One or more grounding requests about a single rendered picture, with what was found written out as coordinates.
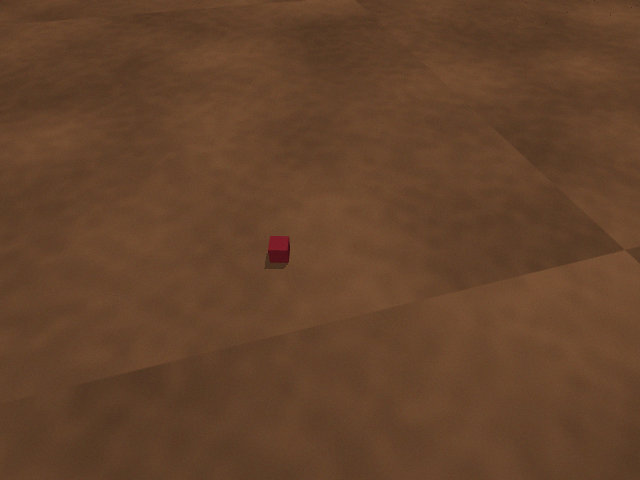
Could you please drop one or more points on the cube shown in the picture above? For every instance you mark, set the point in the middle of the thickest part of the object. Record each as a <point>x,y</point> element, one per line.
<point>279,249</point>

